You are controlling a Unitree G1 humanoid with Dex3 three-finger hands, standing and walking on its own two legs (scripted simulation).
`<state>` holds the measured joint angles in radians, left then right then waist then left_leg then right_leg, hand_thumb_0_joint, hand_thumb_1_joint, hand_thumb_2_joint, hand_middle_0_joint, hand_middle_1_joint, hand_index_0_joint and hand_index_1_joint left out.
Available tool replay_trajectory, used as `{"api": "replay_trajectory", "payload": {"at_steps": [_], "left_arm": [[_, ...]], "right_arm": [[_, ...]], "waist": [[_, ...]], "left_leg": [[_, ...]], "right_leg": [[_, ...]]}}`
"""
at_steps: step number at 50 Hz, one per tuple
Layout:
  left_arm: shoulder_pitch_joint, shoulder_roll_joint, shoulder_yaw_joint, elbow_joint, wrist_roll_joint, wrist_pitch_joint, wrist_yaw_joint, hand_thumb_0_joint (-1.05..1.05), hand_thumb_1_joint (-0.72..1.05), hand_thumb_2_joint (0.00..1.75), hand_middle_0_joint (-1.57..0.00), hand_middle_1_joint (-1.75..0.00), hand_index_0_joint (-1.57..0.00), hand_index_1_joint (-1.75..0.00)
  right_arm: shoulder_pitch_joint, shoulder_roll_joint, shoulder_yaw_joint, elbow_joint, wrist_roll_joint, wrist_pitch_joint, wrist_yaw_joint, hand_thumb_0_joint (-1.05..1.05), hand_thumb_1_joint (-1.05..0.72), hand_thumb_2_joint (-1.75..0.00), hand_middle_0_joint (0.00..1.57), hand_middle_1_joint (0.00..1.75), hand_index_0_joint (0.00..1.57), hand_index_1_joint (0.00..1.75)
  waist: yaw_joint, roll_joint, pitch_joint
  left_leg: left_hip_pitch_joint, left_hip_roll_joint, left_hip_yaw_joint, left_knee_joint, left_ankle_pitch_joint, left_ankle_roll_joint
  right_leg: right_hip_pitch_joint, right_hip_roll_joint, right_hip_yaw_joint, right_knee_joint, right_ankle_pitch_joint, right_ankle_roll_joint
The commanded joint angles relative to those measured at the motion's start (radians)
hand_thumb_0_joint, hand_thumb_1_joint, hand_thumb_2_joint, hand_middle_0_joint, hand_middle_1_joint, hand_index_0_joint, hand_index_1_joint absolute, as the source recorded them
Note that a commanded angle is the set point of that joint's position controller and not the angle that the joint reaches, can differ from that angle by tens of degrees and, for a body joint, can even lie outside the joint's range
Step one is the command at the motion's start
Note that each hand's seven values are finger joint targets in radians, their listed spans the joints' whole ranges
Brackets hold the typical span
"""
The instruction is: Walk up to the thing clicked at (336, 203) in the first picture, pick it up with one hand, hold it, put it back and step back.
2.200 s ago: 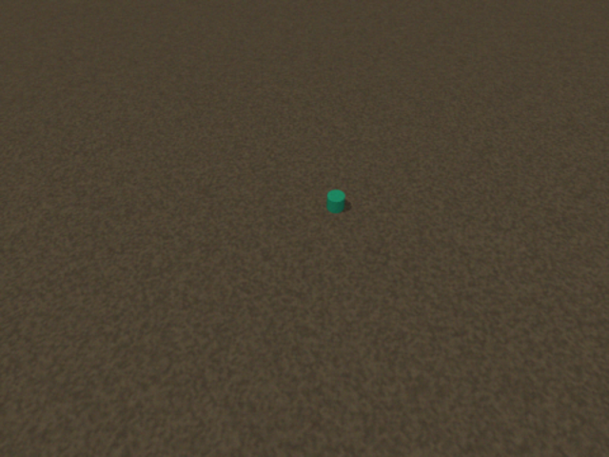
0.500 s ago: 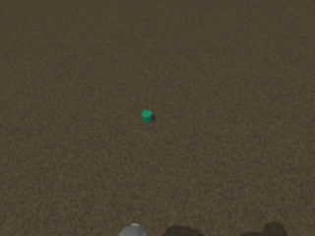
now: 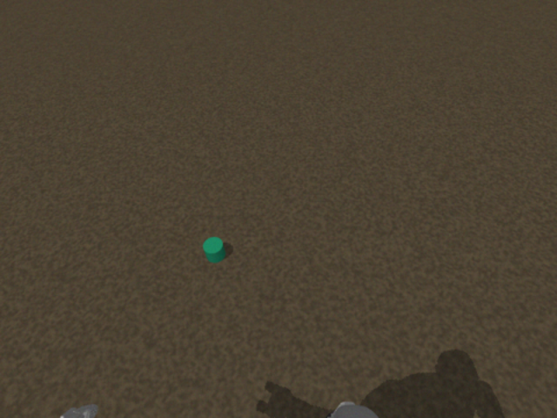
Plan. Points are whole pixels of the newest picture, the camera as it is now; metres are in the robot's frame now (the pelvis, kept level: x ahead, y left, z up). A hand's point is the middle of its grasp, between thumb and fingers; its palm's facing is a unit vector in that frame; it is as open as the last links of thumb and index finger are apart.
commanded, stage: walk up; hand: left
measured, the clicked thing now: (214, 249) +0.87 +0.28 -0.72
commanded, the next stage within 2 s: none
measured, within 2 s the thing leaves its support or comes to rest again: neither
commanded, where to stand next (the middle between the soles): +0.49 +0.04 m, yaw +0 degrees
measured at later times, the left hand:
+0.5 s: hand (99, 391) +0.21 +0.32 -0.15, palm faces -0.04 -0.93 -0.37, open 7.4 cm
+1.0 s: hand (134, 268) +0.42 +0.29 -0.11, palm faces -0.01 -0.91 -0.42, open 7.3 cm
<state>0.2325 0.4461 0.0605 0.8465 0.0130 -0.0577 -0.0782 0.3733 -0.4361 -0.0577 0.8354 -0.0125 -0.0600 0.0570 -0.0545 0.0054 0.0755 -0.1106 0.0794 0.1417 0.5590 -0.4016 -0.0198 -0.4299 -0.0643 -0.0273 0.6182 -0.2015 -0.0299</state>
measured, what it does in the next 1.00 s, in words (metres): walks ahead: right foot, then left foot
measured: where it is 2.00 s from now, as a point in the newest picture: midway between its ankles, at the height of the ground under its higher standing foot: (272, 342)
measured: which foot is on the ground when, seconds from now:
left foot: down 0.00-0.04, up 0.06-0.38, down 0.40-0.86, up 0.88-1.00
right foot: up 0.00-0.00, down 0.02-0.44, up 0.46-0.82, down 0.84-1.00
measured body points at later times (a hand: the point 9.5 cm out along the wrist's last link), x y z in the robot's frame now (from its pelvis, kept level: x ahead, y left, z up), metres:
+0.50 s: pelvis +0.19 +0.04 -0.01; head +0.20 +0.06 +0.44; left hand +0.22 +0.37 -0.13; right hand +0.28 -0.29 -0.09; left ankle +0.26 +0.15 -0.73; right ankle +0.13 -0.11 -0.68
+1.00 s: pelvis +0.35 +0.02 +0.00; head +0.37 -0.01 +0.45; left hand +0.42 +0.34 -0.08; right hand +0.40 -0.30 -0.13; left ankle +0.35 +0.16 -0.67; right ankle +0.40 -0.10 -0.73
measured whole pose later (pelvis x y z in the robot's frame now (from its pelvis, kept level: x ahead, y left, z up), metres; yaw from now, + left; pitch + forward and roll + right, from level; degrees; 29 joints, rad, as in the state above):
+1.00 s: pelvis +0.35 +0.02 +0.00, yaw +1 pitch -3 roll +0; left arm 0.27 0.38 0.04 0.84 0.00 -0.09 -0.04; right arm 0.32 -0.43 -0.04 0.86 0.00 -0.02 0.05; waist 0.00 0.08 0.09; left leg -0.42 0.04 0.00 1.01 -0.41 0.03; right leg -0.29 -0.03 -0.07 0.56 -0.22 -0.02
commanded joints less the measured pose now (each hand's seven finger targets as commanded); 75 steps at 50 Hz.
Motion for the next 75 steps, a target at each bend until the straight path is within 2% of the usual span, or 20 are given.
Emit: {"api": "replay_trajectory", "payload": {"at_steps": [1, 2, 8, 15, 19, 20, 22, 28, 32, 40, 41, 42, 43, 44, 49, 59, 62, 72, 73, 75], "left_arm": [[0.264, 0.302, 0.114, -0.007, 0.005, -0.048, 0.036, 0.0, 0.9, 0.9, -0.2, -0.3, -0.2, -0.3], [0.247, 0.356, 0.11, -0.032, -0.008, -0.051, 0.04, 0.0, 0.9, 0.9, -0.2, -0.3, -0.2, -0.3], [0.059, 0.246, 0.071, -0.077, -0.017, -0.052, 0.052, 0.0, 0.9, 0.9, -0.2, -0.3, -0.2, -0.3], [0.094, 0.257, 0.073, -0.086, -0.006, -0.056, 0.046, 0.0, 0.9, 0.9, -0.2, -0.3, -0.2, -0.3], [0.045, 0.235, 0.053, -0.091, -0.006, -0.043, 0.046, 0.0, 0.9, 0.9, -0.2, -0.3, -0.2, -0.3], [0.067, 0.191, 0.035, -0.097, -0.002, -0.042, 0.047, 0.0, 0.9, 0.9, -0.2, -0.3, -0.2, -0.3], [0.11, 0.186, 0.034, -0.086, -0.012, -0.034, 0.062, 0.0, 0.9, 0.9, -0.2, -0.3, -0.2, -0.3], [0.172, 0.189, 0.038, 0.004, -0.013, -0.018, 0.041, 0.0, 0.9, 0.9, -0.2, -0.3, -0.2, -0.3], [0.07, 0.163, 0.042, -0.03, 0.001, -0.014, 0.023, 0.0, 0.9, 0.9, -0.2, -0.3, -0.2, -0.3], [0.113, 0.161, 0.06, -0.001, 0.002, -0.036, 0.031, 0.0, 0.9, 0.9, -0.2, -0.3, -0.2, -0.3], [0.176, 0.185, 0.071, 0.01, 0.004, -0.044, 0.041, 0.0, 0.9, 0.9, -0.2, -0.3, -0.2, -0.3], [0.25, 0.258, 0.095, 0.011, 0.013, -0.055, 0.054, 0.0, 0.9, 0.9, -0.2, -0.3, -0.2, -0.3], [0.234, 0.32, 0.1, -0.014, 0.003, -0.061, 0.06, 0.0, 0.9, 0.9, -0.2, -0.3, -0.2, -0.3], [0.188, 0.316, 0.093, -0.023, -0.013, -0.054, 0.058, 0.0, 0.9, 0.9, -0.2, -0.3, -0.2, -0.3], [0.092, 0.241, 0.069, -0.051, -0.013, -0.054, 0.063, 0.0, 0.9, 0.9, -0.2, -0.3, -0.2, -0.3], [-0.004, 0.158, 0.012, -0.055, -0.015, -0.001, 0.078, 0.0, 0.9, 0.9, -0.2, -0.3, -0.2, -0.3], [0.09, 0.173, 0.017, -0.018, -0.014, 0.022, 0.086, 0.0, 0.9, 0.9, -0.2, -0.3, -0.2, -0.3], [0.127, 0.108, 0.024, 0.102, 0.002, 0.011, 0.084, 0.0, 0.9, 0.9, -0.2, -0.3, -0.2, -0.3], [0.121, 0.122, 0.025, 0.103, 0.009, 0.005, 0.091, 0.0, 0.9, 0.9, -0.2, -0.3, -0.2, -0.3], [-0.004, 0.237, 0.041, 0.068, 0.019, -0.009, 0.094, 0.0, 0.9, 0.9, -0.2, -0.3, -0.2, -0.3]], "right_arm": [[-0.02, -0.105, -0.022, -0.129, 0.007, -0.029, -0.014, 0.0, -0.9, -0.9, 0.2, 0.3, 0.2, 0.3], [-0.034, -0.16, -0.034, -0.124, 0.009, -0.017, -0.022, 0.0, -0.9, -0.9, 0.2, 0.3, 0.2, 0.3], [0.026, -0.202, -0.056, -0.018, 0.007, -0.002, -0.007, 0.0, -0.9, -0.9, 0.2, 0.3, 0.2, 0.3], [-0.111, -0.158, -0.059, -0.061, -0.008, -0.017, 0.017, 0.0, -0.9, -0.9, 0.2, 0.3, 0.2, 0.3], [-0.015, -0.174, -0.079, -0.021, -0.012, -0.031, 0.012, 0.0, -0.9, -0.9, 0.2, 0.3, 0.2, 0.3], [0.083, -0.217, -0.093, 0.006, -0.013, -0.037, 0.001, 0.0, -0.9, -0.9, 0.2, 0.3, 0.2, 0.3], [0.122, -0.356, -0.126, -0.033, 0.001, -0.043, -0.01, 0.0, -0.9, -0.9, 0.2, 0.3, 0.2, 0.3], [-0.044, -0.237, -0.074, -0.066, 0.012, -0.043, -0.023, 0.0, -0.9, -0.9, 0.2, 0.3, 0.2, 0.3], [-0.009, -0.25, -0.079, -0.076, 0.007, -0.041, -0.019, 0.0, -0.9, -0.9, 0.2, 0.3, 0.2, 0.3], [-0.063, -0.218, -0.058, -0.112, 0.011, -0.016, -0.013, 0.0, -0.9, -0.9, 0.2, 0.3, 0.2, 0.3], [-0.051, -0.182, -0.043, -0.116, 0.009, -0.015, -0.014, 0.0, -0.9, -0.9, 0.2, 0.3, 0.2, 0.3], [-0.028, -0.118, -0.021, -0.13, 0.013, -0.019, -0.015, 0.0, -0.9, -0.9, 0.2, 0.3, 0.2, 0.3], [-0.004, -0.123, -0.017, -0.121, 0.01, -0.01, -0.02, 0.0, -0.9, -0.9, 0.2, 0.3, 0.2, 0.3], [-0.023, -0.206, -0.044, -0.099, 0.0, 0.001, -0.032, 0.0, -0.9, -0.9, 0.2, 0.3, 0.2, 0.3], [0.036, -0.191, -0.049, -0.025, 0.003, 0.008, -0.013, 0.0, -0.9, -0.9, 0.2, 0.3, 0.2, 0.3], [-0.026, -0.139, -0.042, 0.039, 0.0, -0.005, -0.043, 0.0, -0.9, -0.9, 0.2, 0.3, 0.2, 0.3], [0.017, -0.335, -0.089, 0.026, 0.005, -0.018, -0.045, 0.0, -0.9, -0.9, 0.2, 0.3, 0.2, 0.3], [-0.218, -0.205, -0.026, -0.007, 0.003, 0.018, -0.049, 0.0, -0.9, -0.9, 0.2, 0.3, 0.2, 0.3], [-0.232, -0.16, -0.008, -0.007, 0.012, 0.023, -0.049, 0.0, -0.9, -0.9, 0.2, 0.3, 0.2, 0.3], [-0.199, -0.078, 0.017, 0.007, 0.02, 0.032, -0.051, 0.0, -0.9, -0.9, 0.2, 0.3, 0.2, 0.3]], "waist": [[0.176, -0.33, -0.171], [0.168, -0.27, -0.136], [0.059, -0.17, -0.019], [0.097, -0.161, -0.036], [0.003, -0.073, -0.059], [-0.045, 0.054, -0.115], [-0.053, 0.259, -0.144], [0.048, 0.173, -0.024], [0.017, 0.151, -0.001], [0.089, 0.051, -0.047], [0.123, -0.027, -0.089], [0.155, -0.235, -0.138], [0.14, -0.251, -0.099], [0.124, -0.14, -0.056], [0.066, -0.184, -0.03], [0.023, -0.069, -0.093], [0.008, 0.182, -0.158], [0.094, 0.159, -0.105], [0.109, 0.102, -0.113], [0.056, -0.152, -0.041]], "left_leg": [[-0.442, -0.024, -0.011, 0.485, 0.01, 0.085], [-0.568, -0.08, -0.099, 0.608, -0.143, 0.061], [-0.44, 0.033, -0.182, 0.477, 0.053, 0.043], [-0.332, 0.008, -0.094, 0.12, 0.159, 0.026], [-0.03, -0.053, -0.039, 0.003, 0.184, 0.047], [0.118, -0.047, -0.085, -0.053, 0.079, 0.073], [0.22, 0.367, -0.817, -0.324, -0.205, 0.293], [-0.079, 0.175, -0.311, -0.298, 0.149, 0.214], [-0.068, 0.195, -0.284, -0.308, 0.139, 0.264], [-0.242, 0.13, -0.196, -0.096, 0.088, 0.181], [-0.287, 0.086, -0.155, 0.06, 0.132, 0.154], [-0.412, -0.021, -0.063, 0.364, 0.085, 0.1], [-0.58, -0.108, -0.091, 0.501, -0.124, 0.061], [-0.563, -0.037, -0.185, 0.561, -0.154, 0.065], [-0.457, 0.013, -0.183, 0.419, 0.046, 0.04], [-0.016, -0.059, -0.076, -0.038, 0.329, 0.033], [0.055, 0.33, -0.688, -0.262, 0.009, 0.276], [-0.281, 0.146, -0.268, -0.084, 0.158, 0.172], [-0.299, 0.121, -0.24, -0.023, 0.162, 0.134], [-0.369, -0.038, -0.128, 0.133, -0.024, 0.034]], "right_leg": [[0.555, -0.185, 0.369, -0.228, -0.214, -0.105], [0.52, -0.354, 0.724, -0.383, -0.319, -0.221], [0.218, -0.185, 0.278, -0.334, -0.058, -0.198], [0.195, -0.172, 0.169, -0.298, -0.066, -0.192], [0.024, -0.135, 0.101, -0.133, -0.116, -0.134], [-0.026, -0.083, 0.051, 0.08, -0.016, -0.107], [-0.314, 0.084, 0.024, 0.532, -0.354, -0.027], [-0.125, -0.035, 0.057, 0.393, -0.119, 0.01], [-0.115, -0.045, 0.009, 0.2, -0.106, 0.028], [0.28, 0.051, -0.044, -0.064, 0.016, 0.0], [0.403, 0.042, -0.002, -0.13, -0.054, -0.023], [0.508, -0.163, 0.305, -0.267, -0.187, -0.09], [0.521, -0.353, 0.65, -0.381, -0.284, -0.193], [0.416, -0.393, 0.674, -0.362, -0.314, -0.263], [0.278, -0.199, 0.255, -0.34, -0.061, -0.184], [0.019, -0.094, 0.027, -0.003, 0.121, -0.094], [-0.131, 0.05, 0.037, 0.386, -0.428, -0.014], [0.244, 0.056, -0.03, -0.048, -0.069, 0.001], [0.282, 0.041, 0.006, -0.132, -0.044, -0.013], [0.159, -0.233, 0.436, -0.332, -0.246, -0.116]]}}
